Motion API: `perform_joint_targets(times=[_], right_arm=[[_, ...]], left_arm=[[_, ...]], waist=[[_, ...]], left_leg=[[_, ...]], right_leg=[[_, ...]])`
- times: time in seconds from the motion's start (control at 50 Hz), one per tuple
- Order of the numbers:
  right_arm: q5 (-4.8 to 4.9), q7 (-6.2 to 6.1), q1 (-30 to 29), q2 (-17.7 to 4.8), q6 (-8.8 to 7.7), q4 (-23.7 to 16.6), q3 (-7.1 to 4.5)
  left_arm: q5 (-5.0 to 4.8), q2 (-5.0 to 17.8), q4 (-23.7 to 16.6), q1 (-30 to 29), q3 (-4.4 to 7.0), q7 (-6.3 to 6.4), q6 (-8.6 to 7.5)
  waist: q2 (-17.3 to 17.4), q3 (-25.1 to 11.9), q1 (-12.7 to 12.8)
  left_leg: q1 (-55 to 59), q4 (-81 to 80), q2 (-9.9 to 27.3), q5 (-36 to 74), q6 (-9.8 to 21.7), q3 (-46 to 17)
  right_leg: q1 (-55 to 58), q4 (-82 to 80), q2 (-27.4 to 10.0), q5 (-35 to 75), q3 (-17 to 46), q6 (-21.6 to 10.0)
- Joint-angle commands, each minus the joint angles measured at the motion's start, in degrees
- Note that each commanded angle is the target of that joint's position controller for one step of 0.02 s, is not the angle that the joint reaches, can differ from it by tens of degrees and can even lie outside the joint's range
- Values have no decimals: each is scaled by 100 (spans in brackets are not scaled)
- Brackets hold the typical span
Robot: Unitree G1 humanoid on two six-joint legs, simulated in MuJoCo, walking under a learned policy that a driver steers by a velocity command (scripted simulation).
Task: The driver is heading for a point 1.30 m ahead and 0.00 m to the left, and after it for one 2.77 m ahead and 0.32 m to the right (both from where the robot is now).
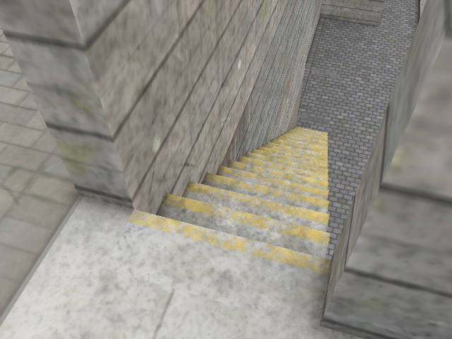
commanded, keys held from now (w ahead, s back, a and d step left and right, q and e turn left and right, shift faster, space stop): w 1.00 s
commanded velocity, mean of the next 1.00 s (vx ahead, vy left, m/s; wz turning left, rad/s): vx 0.04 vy -0.05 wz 0.00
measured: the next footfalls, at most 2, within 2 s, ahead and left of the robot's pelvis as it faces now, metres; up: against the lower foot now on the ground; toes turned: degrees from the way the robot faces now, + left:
left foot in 0.02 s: +0.13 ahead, +0.08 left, +0.00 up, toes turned +3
right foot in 0.42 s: +0.16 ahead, -0.17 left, +0.00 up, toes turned +1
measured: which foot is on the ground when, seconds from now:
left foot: up 0.00-0.00, down 0.02-1.00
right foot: down 0.00-0.02, up 0.04-0.40, down 0.42-1.00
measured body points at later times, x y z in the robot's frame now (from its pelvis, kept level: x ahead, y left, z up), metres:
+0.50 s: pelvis +0.11 +0.00 +0.00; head +0.14 -0.01 +0.45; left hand +0.22 +0.26 -0.13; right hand +0.25 -0.28 -0.11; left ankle +0.06 +0.11 -0.73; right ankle +0.15 -0.13 -0.74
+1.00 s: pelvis +0.12 -0.03 +0.00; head +0.15 -0.03 +0.45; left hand +0.26 +0.25 -0.11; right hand +0.25 -0.31 -0.11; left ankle +0.07 +0.09 -0.74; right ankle +0.15 -0.13 -0.74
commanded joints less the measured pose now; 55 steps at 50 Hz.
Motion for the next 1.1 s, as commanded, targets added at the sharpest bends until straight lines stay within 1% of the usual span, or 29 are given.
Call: perform_joint_targets(times=[0.02, 0.04, 0.06, 0.08, 0.1, 0.12, 0.14, 0.16, 0.22, 0.3, 0.36, 0.4, 0.44, 0.46, 0.48, 0.52, 0.56, 0.64, 0.74, 0.78, 0.82, 0.86, 0.9, 0.96, 0.98, 1.0, 1.04, 1.06, 1.1], right_arm=[[-9, -118, 1366, -754, 111, 218, -334], [-570, -165, 2599, -1349, -134, 587, -410], [-791, -152, 3535, -997, -348, 732, -256], [-768, -152, 2806, -858, -564, 665, -238], [-546, -133, 1716, -446, -575, 529, -102], [-382, -96, 911, -251, -578, 187, -10], [-166, -96, 141, -220, -662, -76, 46], [-226, -134, 120, -355, -685, -156, 29], [-525, -145, 6, -954, -712, -248, -209], [-326, 68, 244, -694, -620, -109, -208], [-282, 112, 655, -919, -457, -19, -340], [-239, 5, 929, -771, -365, 58, -285], [-190, -13, 1012, -693, -258, 10, -231], [-223, -85, 1494, -759, -264, -82, -294], [-234, -134, 1260, -786, -300, -177, -287], [-334, -193, 559, -624, -229, -372, -241], [-259, -177, 740, -473, -133, -305, -179], [-219, -244, 531, -968, -242, -392, -287], [-256, -456, 628, -1078, -310, -379, -325], [-271, -464, 601, -1029, -270, -372, -312], [-340, -434, 504, -824, -159, -456, -224], [-389, -269, 539, -552, -38, -414, -100], [-352, -210, 887, -710, -60, -313, -120], [-136, -273, 846, -740, -116, -158, -88], [-126, -310, 694, -753, -150, -225, -67], [-156, -368, 731, -1125, -177, -291, -120], [-427, -423, 1064, -1501, -235, -90, -326], [-495, -455, 729, -1196, -325, -139, -295], [-317, -433, 74, -930, -449, -272, -263]], left_arm=[[-10, 941, -357, -629, 164, 61, -55], [1020, 262, -425, 254, -17, -409, -93], [785, 200, -779, -494, 15, -651, -215], [524, 289, -904, -1373, 63, -608, -286], [557, 555, -754, -1305, 142, -508, -286], [509, 857, -574, -836, 289, -378, -186], [310, 651, -710, -1087, 225, -261, -18], [341, 361, -724, -923, 54, -261, 86], [255, 581, -510, -322, 77, -433, 293], [398, 323, -468, -665, -89, -454, 490], [378, 597, -628, -1275, -53, -347, 420], [275, 636, -755, -1737, -59, -280, 342], [107, 791, -820, -2046, -53, -222, 213], [84, 1237, -928, -2317, 38, -169, 149], [114, 1380, -927, -2298, 112, -167, 117], [-6, 1222, -690, -1863, 143, -280, 126], [-117, 919, -618, -2016, 64, -364, 220], [69, 1331, -665, -2040, 260, -267, 208], [165, 1169, -650, -2069, 271, -96, 280], [150, 1232, -624, -1989, 303, -83, 298], [50, 1377, -737, -1790, 371, -32, 240], [3, 1019, -763, -1736, 268, -103, 155], [-15, 1121, -811, -2020, 337, -184, 93], [197, 1390, -656, -2177, 417, -197, 165], [210, 1190, -579, -2019, 366, -195, 214], [189, 998, -640, -1758, 358, -169, 259], [416, 1012, -709, -2062, 386, -76, 330], [416, 1032, -588, -1816, 395, -33, 366], [484, 984, -486, -1603, 405, -8, 381]], waist=[[-424, -608, -1073], [1620, -2104, -1118], [1554, -1795, -1575], [966, -80, -1472], [517, -84, -870], [185, -194, -409], [122, -311, -99], [-66, -750, -96], [307, -635, -52], [299, -450, -157], [380, -540, -585], [298, -539, -711], [229, -766, -725], [-171, -1369, -1139], [-344, -1643, -950], [-300, -1386, -653], [-375, -998, -783], [-100, -772, -643], [135, -684, -704], [118, -711, -689], [-293, -1046, -565], [-479, -1133, -519], [-358, -906, -793], [-351, -670, -857], [-279, -701, -768], [357, -795, -652], [935, -250, -975], [794, -288, -777], [468, -329, -494]], left_leg=[[2725, -588, -12, 731, 365, -129], [4956, -548, 1295, 1373, 1813, -1810], [5166, -1769, 2092, -433, 2232, -4136], [3805, -1859, 2076, -1152, 1831, -3683], [2778, -2000, 1837, -1459, 1544, -2841], [1977, -1996, 1875, 557, 1508, -2483], [1214, -1457, 1895, 4598, 1427, -1834], [1210, -1403, 1814, 5620, 1264, -1393], [165, -1543, 1145, 4843, 1130, -364], [121, -1385, 1259, 4196, 1075, -563], [1180, -1178, 1681, 3522, 1402, -1048], [1639, -969, 1674, 3076, 1246, -1205], [1718, -756, 1296, 2472, 943, -1136], [1656, -448, 713, 1798, 581, -676], [1347, -246, 214, 955, 231, -89], [695, -315, 4, -827, -154, 96], [890, -484, 233, -825, -209, -87], [820, -924, 427, 291, 475, -316], [1119, -1194, 1057, 1438, 906, -755], [1021, -1203, 993, 1190, 771, -608], [595, -843, 410, 1, 245, -63], [425, 74, 197, -1766, -253, -84], [843, 412, 284, -1710, -267, -25], [1449, -1146, 150, 130, -41, 115], [1791, -1239, 441, 831, 335, -102], [2082, -1417, 1261, 1638, 1148, -943], [1934, -2159, 2368, 2134, 1954, -1761], [1893, -2215, 2352, 2320, 1678, -1564], [1751, -2115, 1891, 2360, 1144, -881]], right_leg=[[-1653, 1001, -357, 3099, 41, -536], [-3058, 2842, 454, -195, -202, -326], [-4706, 4346, 1066, -1681, 519, -524], [-5537, 5110, 686, -1052, 1068, -868], [-4957, 5256, 299, -459, 749, -1085], [-4289, 5096, 105, -36, 675, -946], [-3583, 5276, 59, -170, 641, -579], [-3265, 5216, -21, -282, 627, -277], [-2551, 4282, 104, 690, 213, 270], [-2145, 2473, -166, 1335, 204, 305], [-2658, 1810, -145, 1080, 132, 68], [-2787, 1189, -80, 1342, 52, -177], [-2180, 416, 42, 2734, 0, -589], [-1436, 783, -333, 4403, 344, -1273], [-1089, 595, -633, 4492, 673, -1702], [-851, 276, -1007, 3742, 1089, -1862], [-1323, 185, -953, 2594, 1141, -1544], [-1433, 565, -196, 2183, 274, -1251], [-1583, 907, 44, 2252, -27, -1148], [-1286, 747, 41, 2461, -4, -1241], [-477, 216, -525, 3346, 693, -1932], [-333, 33, -1180, 3953, 1399, -2237], [-1070, 78, -1116, 3867, 1111, -2053], [-1626, -62, -937, 2749, 1017, -1803], [-1890, -14, -635, 1799, 724, -1490], [-2189, 433, 14, 804, 21, -914], [-2784, 1979, 320, -607, -31, -327], [-2812, 2650, 169, -1099, 284, -241], [-2501, 2501, 85, -1230, 263, -75]])
Keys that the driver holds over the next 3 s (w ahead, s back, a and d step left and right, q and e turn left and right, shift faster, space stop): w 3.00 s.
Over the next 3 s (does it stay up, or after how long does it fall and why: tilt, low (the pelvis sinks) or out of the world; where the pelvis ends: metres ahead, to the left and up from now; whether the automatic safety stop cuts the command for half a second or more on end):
stays up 0.11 -0.09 0.00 its command is cut before an obstacle from the start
